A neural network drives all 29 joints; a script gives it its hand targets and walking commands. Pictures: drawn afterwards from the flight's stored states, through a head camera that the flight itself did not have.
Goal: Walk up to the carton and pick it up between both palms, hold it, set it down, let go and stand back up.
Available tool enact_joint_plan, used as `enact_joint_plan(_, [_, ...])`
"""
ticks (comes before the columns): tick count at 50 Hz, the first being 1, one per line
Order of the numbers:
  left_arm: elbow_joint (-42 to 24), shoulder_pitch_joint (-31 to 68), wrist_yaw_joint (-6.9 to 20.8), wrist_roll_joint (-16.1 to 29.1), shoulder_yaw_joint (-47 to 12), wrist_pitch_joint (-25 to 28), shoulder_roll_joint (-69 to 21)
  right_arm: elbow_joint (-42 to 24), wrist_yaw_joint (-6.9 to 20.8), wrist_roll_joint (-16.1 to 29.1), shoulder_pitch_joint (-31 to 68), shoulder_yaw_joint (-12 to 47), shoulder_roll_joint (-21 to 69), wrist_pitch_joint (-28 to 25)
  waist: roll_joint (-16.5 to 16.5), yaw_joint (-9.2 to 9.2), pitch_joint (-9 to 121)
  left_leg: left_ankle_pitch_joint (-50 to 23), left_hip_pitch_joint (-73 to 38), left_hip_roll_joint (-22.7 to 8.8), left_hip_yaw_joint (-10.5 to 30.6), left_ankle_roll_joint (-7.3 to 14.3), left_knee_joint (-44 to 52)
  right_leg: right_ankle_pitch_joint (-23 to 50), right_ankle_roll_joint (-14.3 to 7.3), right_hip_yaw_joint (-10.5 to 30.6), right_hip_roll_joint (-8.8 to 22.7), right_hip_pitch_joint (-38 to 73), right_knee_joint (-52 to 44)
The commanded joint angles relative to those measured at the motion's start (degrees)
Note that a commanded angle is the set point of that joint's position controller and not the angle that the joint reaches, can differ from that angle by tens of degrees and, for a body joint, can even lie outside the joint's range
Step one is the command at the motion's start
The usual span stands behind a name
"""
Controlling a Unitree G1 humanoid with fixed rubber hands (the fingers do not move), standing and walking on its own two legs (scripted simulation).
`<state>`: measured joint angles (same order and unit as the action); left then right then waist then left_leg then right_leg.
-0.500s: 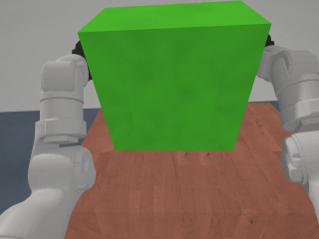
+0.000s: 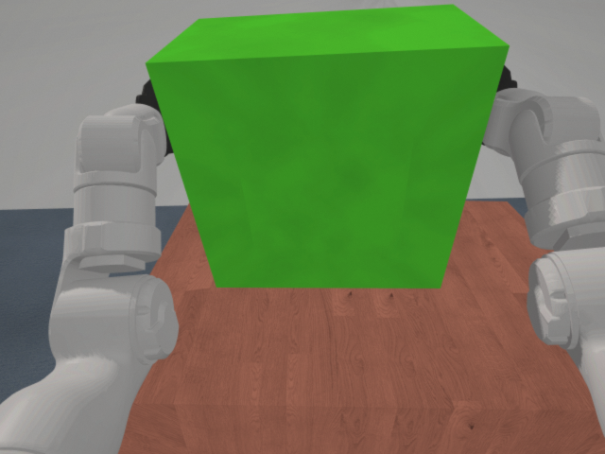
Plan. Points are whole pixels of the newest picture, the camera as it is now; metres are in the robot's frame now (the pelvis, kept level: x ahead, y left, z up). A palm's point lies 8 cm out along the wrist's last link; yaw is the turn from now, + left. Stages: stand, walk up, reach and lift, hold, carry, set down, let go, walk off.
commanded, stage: hold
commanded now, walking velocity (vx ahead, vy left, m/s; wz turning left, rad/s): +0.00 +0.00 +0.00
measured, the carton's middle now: (324, 158) +0.38 -0.01 +0.30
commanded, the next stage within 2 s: none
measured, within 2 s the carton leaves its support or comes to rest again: neither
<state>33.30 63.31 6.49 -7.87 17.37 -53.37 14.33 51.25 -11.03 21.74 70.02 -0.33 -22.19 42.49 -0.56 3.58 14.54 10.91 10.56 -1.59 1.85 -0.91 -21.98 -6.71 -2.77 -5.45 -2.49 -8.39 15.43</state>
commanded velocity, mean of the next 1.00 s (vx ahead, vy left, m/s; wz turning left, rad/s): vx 0.00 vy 0.00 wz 0.00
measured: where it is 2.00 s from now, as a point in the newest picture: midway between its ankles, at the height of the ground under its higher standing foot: outside the picture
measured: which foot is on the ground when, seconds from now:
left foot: down 0.00-1.00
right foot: down 0.00-1.00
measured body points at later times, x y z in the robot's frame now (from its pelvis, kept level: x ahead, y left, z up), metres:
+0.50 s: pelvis -0.01 +0.00 +0.00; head -0.10 +0.02 +0.44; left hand +0.38 +0.19 +0.34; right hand +0.37 -0.20 +0.36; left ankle +0.01 +0.13 -0.75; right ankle +0.02 -0.09 -0.75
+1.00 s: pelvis +0.00 +0.00 +0.00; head -0.10 +0.02 +0.44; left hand +0.38 +0.18 +0.34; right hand +0.37 -0.21 +0.36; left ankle +0.01 +0.13 -0.75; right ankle +0.02 -0.09 -0.75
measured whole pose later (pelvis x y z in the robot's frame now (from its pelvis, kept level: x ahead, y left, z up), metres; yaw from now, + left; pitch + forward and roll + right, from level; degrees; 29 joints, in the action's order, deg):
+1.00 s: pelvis +0.00 +0.00 +0.00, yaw +0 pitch -1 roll -1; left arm 33.9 63.8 5.7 -7.3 16.9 -53.2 14.2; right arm 52.2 -10.2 22.1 70.4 0.7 -22.9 41.9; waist -0.3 3.1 14.2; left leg 11.1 10.6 -1.5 1.6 -0.7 -22.3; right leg -6.7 -2.6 -5.0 -2.5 -8.5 15.7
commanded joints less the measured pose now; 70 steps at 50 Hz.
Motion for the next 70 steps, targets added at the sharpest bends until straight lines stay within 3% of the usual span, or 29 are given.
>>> enact_joint_plan(1, [-7.2, 41.8, 8.7, 11.3, -10.8, 3.1, -24.6, -17.9, 11.8, 11.4, 47.1, 3.4, 29.4, -2.5, 1.9, -0.65, 12.6, -9.1, 5.1, 2.6, 2.1, 0.3, 4.1, 8.1, 1.2, 8.0, 0.3, 12.5, 0.0])
enact_joint_plan(4, [-11.1, 42.2, 8.5, 11.5, -11.9, 3.2, -24.9, -19.1, 11.9, 12.1, 46.1, 4.6, 30.6, -2.6, 2.1, -0.71, 15.9, -11.9, 2.8, 2.6, 2.1, -0.1, 3.2, 10.4, 1.4, 7.9, 0.1, 13.6, 0.3])
enact_joint_plan(8, [-10.8, 41.8, 8.1, 11.6, -11.4, 3.2, -24.3, -20.1, 11.7, 12.4, 46.7, 4.8, 30.1, -2.7, 0.6, -1.22, 14.8, -11.2, 3.7, 2.7, 2.0, 0.4, 3.3, 10.8, 1.9, 8.0, -0.1, 13.2, 0.2])
enact_joint_plan(10, [-9.3, 41.4, 8.1, 11.2, -11.2, 2.8, -24.8, -19.0, 11.8, 12.2, 46.2, 4.4, 29.8, -2.4, 1.3, -1.25, 13.6, -10.0, 3.4, 2.6, 2.0, 0.2, 4.1, 8.4, 1.5, 7.5, -0.5, 11.8, -0.1])
enact_joint_plan(11, [-6.7, 40.6, 8.3, 11.1, -10.4, 2.5, -24.4, -17.0, 12.0, 11.6, 46.4, 3.6, 28.9, -2.2, -0.1, -1.03, 11.0, -7.2, 5.5, 2.5, 2.1, 0.6, 4.4, 5.6, 1.3, 7.8, 0.0, 10.9, -0.5])
enact_joint_plan(14, [-7.8, 42.0, 8.2, 11.5, -11.2, 2.9, -24.7, -18.0, 12.3, 11.3, 47.4, 3.8, 30.2, -2.5, 0.7, -1.09, 13.0, -6.4, 5.0, 2.4, 1.9, 0.8, 4.5, 5.0, 1.2, 7.7, 0.0, 11.0, -0.2])
enact_joint_plan(18, [-6.2, 43.4, 8.1, 12.4, -12.2, 3.0, -25.5, -17.6, 12.3, 10.3, 47.5, 1.7, 29.6, -2.7, 0.9, 0.27, 13.6, -4.7, 5.7, 2.4, 2.1, 0.7, 4.7, 3.3, 1.1, 7.6, 0.2, 11.0, -0.5])
enact_joint_plan(26, [-6.4, 43.6, 7.5, 13.0, -12.2, 3.4, -25.7, -18.5, 12.3, 11.1, 48.8, 1.4, 29.2, -2.5, 3.1, 0.08, 15.4, -4.8, 6.9, 2.5, 2.4, 0.5, 4.5, 4.0, 1.1, 8.3, 0.7, 12.0, 0.1])
enact_joint_plan(31, [-5.8, 43.0, 7.8, 12.5, -11.7, 3.3, -24.9, -17.4, 12.3, 11.0, 48.1, 1.3, 28.3, -2.4, 2.9, 0.49, 14.9, -5.9, 6.7, 2.3, 2.6, 0.3, 4.1, 5.0, 1.3, 8.4, 0.7, 12.5, 0.5])
enact_joint_plan(35, [-3.1, 41.4, 8.3, 11.4, -10.2, 3.3, -24.3, -16.7, 12.2, 10.5, 48.2, 1.4, 27.7, -2.5, 1.8, -0.27, 12.6, -5.2, 7.2, 2.4, 2.1, 0.7, 4.5, 4.6, 1.1, 8.1, 0.6, 11.8, -0.1])
enact_joint_plan(40, [-9.3, 43.5, 7.8, 12.3, -11.7, 3.7, -24.8, -17.1, 12.3, 12.3, 46.1, 3.5, 29.1, -2.2, 2.7, -0.34, 15.7, -11.1, 3.8, 2.2, 2.3, -0.1, 3.1, 9.6, 1.1, 8.1, -0.1, 13.4, 0.7])
enact_joint_plan(46, [-7.0, 41.9, 7.6, 12.0, -11.0, 3.3, -23.7, -17.3, 12.1, 12.0, 46.6, 4.2, 29.9, -2.7, 0.4, -0.97, 13.3, -9.1, 5.2, 2.4, 2.3, 0.4, 3.3, 8.7, 1.7, 8.3, 0.6, 12.3, 0.1])
enact_joint_plan(54, [-10.7, 43.1, 7.9, 12.6, -12.9, 3.5, -25.6, -19.4, 11.8, 11.7, 46.6, 3.5, 30.1, -2.6, 2.9, -0.1, 16.1, -9.5, 3.5, 2.6, 2.4, 0.1, 3.5, 8.5, 1.4, 8.0, 0.1, 12.5, 0.2])
enact_joint_plan(56, [-9.8, 43.3, 7.5, 12.8, -12.7, 3.3, -25.4, -20.0, 11.9, 11.8, 47.3, 3.3, 29.4, -2.6, 1.3, 0.08, 15.7, -8.3, 4.3, 2.6, 2.6, 0.2, 3.6, 7.7, 1.5, 7.7, -0.2, 12.6, 0.3])
enact_joint_plan(70, [-7.1, 42.6, 7.8, 12.1, -11.3, 3.2, -24.5, -18.9, 11.6, 11.6, 47.7, 2.9, 28.9, -2.3, 1.4, 0.01, 13.7, -6.6, 5.8, 2.8, 2.4, 0.6, 4.2, 6.5, 1.7, 8.0, 0.2, 12.4, 0.2])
